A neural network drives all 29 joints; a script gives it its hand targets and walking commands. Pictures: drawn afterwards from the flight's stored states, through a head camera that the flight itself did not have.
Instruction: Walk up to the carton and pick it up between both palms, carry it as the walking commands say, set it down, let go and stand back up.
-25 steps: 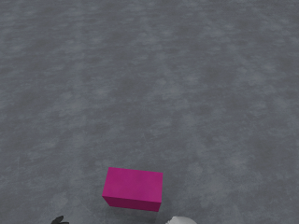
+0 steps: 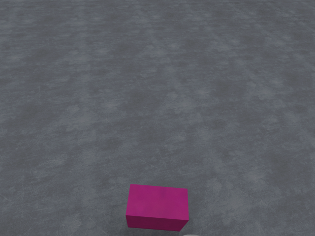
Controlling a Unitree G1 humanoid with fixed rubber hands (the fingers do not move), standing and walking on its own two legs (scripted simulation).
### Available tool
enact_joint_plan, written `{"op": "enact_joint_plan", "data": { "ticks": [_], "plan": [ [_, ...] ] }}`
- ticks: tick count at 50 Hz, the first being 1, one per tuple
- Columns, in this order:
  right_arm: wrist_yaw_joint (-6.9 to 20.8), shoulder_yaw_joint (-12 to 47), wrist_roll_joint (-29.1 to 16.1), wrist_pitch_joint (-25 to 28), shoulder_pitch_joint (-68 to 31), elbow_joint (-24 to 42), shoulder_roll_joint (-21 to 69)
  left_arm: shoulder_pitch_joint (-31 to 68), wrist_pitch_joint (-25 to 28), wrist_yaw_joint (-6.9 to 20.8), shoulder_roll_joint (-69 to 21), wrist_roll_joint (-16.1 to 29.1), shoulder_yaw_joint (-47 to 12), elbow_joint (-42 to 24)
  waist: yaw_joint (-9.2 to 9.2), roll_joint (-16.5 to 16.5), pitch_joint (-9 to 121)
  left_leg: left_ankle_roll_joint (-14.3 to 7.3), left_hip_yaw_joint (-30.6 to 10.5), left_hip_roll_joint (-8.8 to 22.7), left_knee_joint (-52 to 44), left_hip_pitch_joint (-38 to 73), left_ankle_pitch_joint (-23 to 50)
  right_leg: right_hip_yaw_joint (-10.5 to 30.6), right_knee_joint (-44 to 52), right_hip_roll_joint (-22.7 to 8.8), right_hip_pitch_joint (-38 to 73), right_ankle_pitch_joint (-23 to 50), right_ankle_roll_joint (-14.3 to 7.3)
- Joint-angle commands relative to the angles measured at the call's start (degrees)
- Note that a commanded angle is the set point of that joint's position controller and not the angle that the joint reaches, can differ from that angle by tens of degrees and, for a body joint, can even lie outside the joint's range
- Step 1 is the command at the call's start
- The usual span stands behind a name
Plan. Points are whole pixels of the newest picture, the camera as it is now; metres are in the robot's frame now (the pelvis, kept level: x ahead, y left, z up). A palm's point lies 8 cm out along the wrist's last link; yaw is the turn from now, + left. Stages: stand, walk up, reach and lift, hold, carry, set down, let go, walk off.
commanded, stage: walk up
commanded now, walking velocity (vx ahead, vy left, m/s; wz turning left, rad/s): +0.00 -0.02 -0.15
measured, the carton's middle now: (156, 208) +0.36 -0.03 -0.64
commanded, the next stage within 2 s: stand in 1.08 s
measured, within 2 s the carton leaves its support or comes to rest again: neither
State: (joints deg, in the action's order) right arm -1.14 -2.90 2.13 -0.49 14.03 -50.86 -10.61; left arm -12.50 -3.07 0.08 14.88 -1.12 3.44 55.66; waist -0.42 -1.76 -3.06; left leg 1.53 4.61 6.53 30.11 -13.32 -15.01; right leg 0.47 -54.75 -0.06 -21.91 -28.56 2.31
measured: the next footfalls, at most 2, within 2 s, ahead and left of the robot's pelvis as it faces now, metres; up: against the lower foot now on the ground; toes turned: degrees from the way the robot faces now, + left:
right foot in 0.26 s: +0.03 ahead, -0.16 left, +0.00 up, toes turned +6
left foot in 1.20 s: -0.01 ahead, +0.08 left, +0.00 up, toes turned -2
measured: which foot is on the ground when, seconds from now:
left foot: down 0.00-0.94, up 0.96-1.00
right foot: up 0.00-0.24, down 0.26-1.00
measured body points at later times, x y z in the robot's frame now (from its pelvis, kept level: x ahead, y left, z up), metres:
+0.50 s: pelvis +0.02 -0.01 +0.01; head +0.02 -0.03 +0.46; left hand +0.12 +0.21 -0.13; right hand +0.02 -0.25 -0.15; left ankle +0.01 +0.12 -0.74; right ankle +0.00 -0.12 -0.74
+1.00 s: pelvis -0.01 -0.04 -0.01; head +0.01 -0.06 +0.44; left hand +0.03 +0.22 -0.14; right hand +0.01 -0.29 -0.17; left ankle -0.01 +0.11 -0.72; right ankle +0.00 -0.14 -0.74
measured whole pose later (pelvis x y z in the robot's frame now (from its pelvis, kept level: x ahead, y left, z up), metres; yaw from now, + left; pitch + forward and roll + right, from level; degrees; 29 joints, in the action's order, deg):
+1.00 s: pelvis -0.01 -0.04 -0.01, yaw -2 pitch -1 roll +1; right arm -2.0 -3.4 1.9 -3.8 14.1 -58.2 -12.7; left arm -14.6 -1.6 -1.5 11.8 -1.8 2.1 57.6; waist 0.3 1.8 -3.1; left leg 1.8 1.3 3.6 42.3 -17.8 -27.1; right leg -3.5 -31.6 -1.2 -14.2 -15.7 -1.3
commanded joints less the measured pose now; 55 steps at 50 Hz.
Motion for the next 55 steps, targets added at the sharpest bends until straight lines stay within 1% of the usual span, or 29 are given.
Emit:
{"op": "enact_joint_plan", "data": {
  "ticks": [1,5,10,12,13,14,15,17,19,23,33,36,38,39,40,41,42,43,44,45,46,47,48,49,50,51,52,53,55],
  "plan": [
    [-1.1,-2.1,-0.2,0.4,-1.4,3.6,-10.0,-1.0,0.4,0.7,2.5,-0.3,1.4,-3.2,0.02,13.2,0.7,-7.2,-8.0,11.1,-15.6,-1.5,5.9,0.7,-6.9,-0.5,-1.6,4.1,0.5],
    [-1.3,-2.5,0.4,0.4,4.7,1.8,-11.1,2.8,-0.6,1.2,1.4,-0.1,1.2,-6.3,2.96,13.1,-0.4,-9.6,-9.5,14.4,-14.8,4.9,9.5,-0.8,1.5,-1.4,-6.0,2.5,1.5],
    [-0.2,-2.6,0.7,-0.1,4.1,1.0,-11.1,-0.2,0.7,0.7,-0.6,0.2,0.0,-5.9,1.53,15.9,1.8,-9.2,-5.3,10.8,-9.2,1.9,19.9,-4.8,21.5,1.5,7.5,5.2,-0.6],
    [0.5,-2.4,-0.2,-0.2,5.3,0.4,-10.2,-3.8,2.0,-0.1,1.0,-0.5,0.1,-4.2,-0.40,10.6,2.6,-6.1,-3.9,8.5,-5.2,-1.3,18.6,-4.3,36.5,0.4,17.4,19.8,-1.6],
    [0.7,-1.5,-0.3,0.0,6.5,0.4,-6.8,-5.1,3.1,-0.3,3.3,-1.2,0.1,-3.9,-0.79,4.4,4.5,-3.0,-2.6,5.3,-2.3,-3.8,10.3,1.5,41.0,-5.8,23.2,23.7,-2.1],
    [0.8,-0.3,-0.3,0.0,6.9,1.6,-2.5,-1.7,3.8,-0.4,7.0,-1.2,0.2,-5.3,0.74,-6.6,5.1,0.3,-0.1,0.7,-1.1,-6.6,-7.1,12.2,41.2,-16.6,21.8,31.0,-4.9],
    [0.3,-0.2,-1.0,-1.0,2.8,1.9,-4.0,-0.5,3.6,-0.3,7.0,-0.5,-0.1,-4.5,-1.10,-9.3,2.4,0.0,-0.5,-1.1,0.0,-2.3,-13.1,12.0,41.8,-16.8,12.6,27.5,-8.8],
    [0.7,-0.1,-1.0,-1.4,2.7,0.5,-5.5,2.5,3.5,-0.7,3.0,-0.6,-1.3,-3.8,0.20,-7.5,-0.4,-1.0,-1.7,-2.2,0.4,-2.4,-8.0,8.7,42.4,-12.4,14.3,21.2,-8.1],
    [0.5,0.2,-1.1,-0.6,4.9,-1.6,-5.1,4.1,3.6,-1.2,2.1,0.0,-1.6,-3.5,1.49,-8.1,1.0,-1.4,-1.9,-1.8,-4.2,1.1,-0.6,5.3,41.5,-9.8,15.1,24.1,-6.6],
    [-0.1,0.3,-0.6,0.5,6.6,-5.3,-6.0,2.6,3.8,-1.5,1.8,0.7,-1.7,-1.1,0.94,1.0,0.4,-0.8,-3.9,1.1,-11.1,4.5,8.0,1.8,39.8,-6.1,14.5,21.1,-4.5],
    [-1.2,0.3,-1.2,0.3,4.6,-9.1,-4.4,-1.1,4.3,-2.3,0.7,0.2,-1.5,4.2,1.05,2.6,0.5,-1.3,-3.7,1.7,-9.9,6.0,15.8,0.9,35.9,-6.6,14.8,33.0,-4.2],
    [-1.9,-1.9,-1.4,-0.1,6.1,-7.7,-7.4,-3.3,3.5,-2.8,4.9,0.4,1.4,4.2,1.37,1.8,4.6,-2.4,-3.6,3.3,1.0,4.6,34.7,-0.7,25.8,-7.1,12.3,49.9,-4.9],
    [-2.4,-2.1,-1.2,-0.4,8.2,-7.4,-7.9,-2.9,2.4,-2.8,3.7,0.0,1.2,3.2,2.80,3.2,7.9,-4.6,-6.8,6.9,2.1,7.8,41.5,-2.5,19.6,-5.6,7.2,41.5,-4.2],
    [-2.5,-2.5,-0.7,-0.8,9.7,-7.5,-9.3,-1.5,1.7,-2.8,2.2,-0.2,0.8,1.9,4.00,7.8,8.2,-7.3,-10.9,10.9,-0.9,9.7,46.0,-3.9,13.9,-3.5,2.4,30.5,-3.2],
    [-2.6,-3.1,-0.2,-1.3,9.7,-7.1,-11.5,-0.9,0.9,-2.7,0.6,-0.3,0.5,0.7,4.88,14.8,7.6,-12.1,-16.1,17.1,-5.1,9.3,50.8,-5.7,5.3,-0.2,-1.8,11.6,-2.0],
    [-2.7,-3.1,0.1,-1.6,7.4,-5.9,-12.3,0.0,0.0,-2.4,-0.4,-0.8,0.2,-0.7,5.44,19.4,6.7,-16.4,-18.8,21.7,-7.9,5.1,49.5,-2.9,-4.6,-0.3,-2.9,-8.1,-2.0],
    [-2.5,-1.7,0.4,-1.5,3.2,-4.6,-10.3,-1.9,-0.5,-1.8,-0.8,-0.8,-0.9,-1.1,3.34,14.6,6.8,-14.6,-14.5,17.7,-9.6,-1.2,30.2,2.2,-1.3,-3.6,4.1,-6.7,-1.9],
    [-1.9,-1.0,0.4,-1.6,-2.0,-4.0,-8.1,-4.2,-0.5,-1.1,-2.0,-0.3,-1.4,0.2,0.62,13.5,5.2,-10.4,-9.8,10.7,-12.7,-7.0,2.1,1.6,8.8,-3.6,10.3,-2.4,-2.2],
    [-1.4,-0.8,0.0,-2.0,-5.5,-4.0,-7.6,-5.6,-0.2,-0.6,-1.7,-0.2,-1.2,1.8,-1.80,14.1,-0.4,-6.6,-6.7,6.8,-11.7,-11.2,-5.8,-1.5,19.2,-1.8,13.8,5.5,-2.5],
    [-0.9,-0.9,-0.1,-2.1,-5.0,-4.9,-6.9,-7.9,0.3,-0.5,-0.3,0.0,-0.8,3.1,-2.42,12.0,-3.2,-5.1,-5.3,4.3,-9.8,-12.1,-7.9,-4.7,27.9,0.3,15.9,12.0,-2.5],
    [-0.6,-0.8,0.0,-2.0,-0.6,-5.7,-5.6,-9.0,1.0,-0.9,2.2,-0.9,-0.2,3.1,-1.60,5.0,-3.3,-3.4,-4.1,2.2,-6.0,-11.3,-6.2,-2.6,35.0,-1.9,17.3,14.8,-2.3],
    [-0.5,-0.4,0.5,-1.8,4.3,-5.7,-3.3,-9.7,2.1,-1.3,5.4,-1.7,0.1,1.3,-0.19,-5.1,-0.5,-0.9,-3.1,-0.2,0.7,-9.9,-6.6,8.5,39.4,-11.8,16.4,18.3,-3.1],
    [-0.8,-0.5,0.0,-2.4,1.2,-4.3,-4.4,-5.8,2.2,-1.6,8.2,-1.0,0.5,0.0,-1.29,-13.8,-1.8,0.1,-1.0,-4.7,8.1,-5.6,-15.7,17.4,46.2,-19.5,1.8,8.8,-8.5],
    [-0.9,-1.3,-0.3,-3.3,-0.9,-3.7,-5.9,-2.3,2.2,-2.2,8.1,-0.6,0.6,-0.8,-0.78,-11.5,-4.9,-0.5,-3.3,-5.0,20.5,-7.0,-19.1,17.9,44.6,-20.0,0.3,19.1,-11.5],
    [-0.9,-1.2,-0.7,-3.7,-1.8,-3.7,-5.2,-2.7,2.3,-2.5,7.5,-0.1,0.3,-0.6,0.33,-8.6,-4.4,-1.3,-3.9,-6.4,29.8,-10.0,-21.2,15.4,39.7,-20.0,3.2,41.4,-13.2],
    [-0.8,-0.9,-0.8,-3.5,1.2,-5.1,-4.1,-2.3,2.8,-2.5,4.3,0.0,-0.3,-1.6,1.73,-3.6,1.5,-2.4,-6.2,-4.6,28.7,-6.0,-16.8,10.4,39.4,-16.6,5.7,35.4,-11.7],
    [-0.5,0.0,-0.9,-3.1,4.2,-6.9,-2.2,-0.3,2.9,-2.3,1.4,0.1,-1.2,-2.2,2.48,-4.1,4.8,-2.9,-6.1,-3.7,22.8,-1.7,-12.0,7.2,41.7,-13.5,6.2,18.0,-9.6],
    [-0.3,0.5,-0.8,-2.7,4.0,-7.3,-2.0,0.8,2.7,-2.3,1.4,0.0,-1.2,-2.1,2.07,-7.3,1.8,-2.9,-4.4,-4.1,16.8,-2.2,-10.7,5.8,42.4,-11.1,7.0,12.9,-8.7],
    [-0.5,0.6,-1.0,-2.6,0.0,-5.9,-2.4,-2.8,2.5,-2.5,2.3,0.2,-1.2,-0.1,0.32,-8.8,-1.7,-1.8,-3.0,-5.6,9.1,-3.3,-12.2,7.3,40.5,-11.4,9.6,22.9,-10.0]
  ]
}}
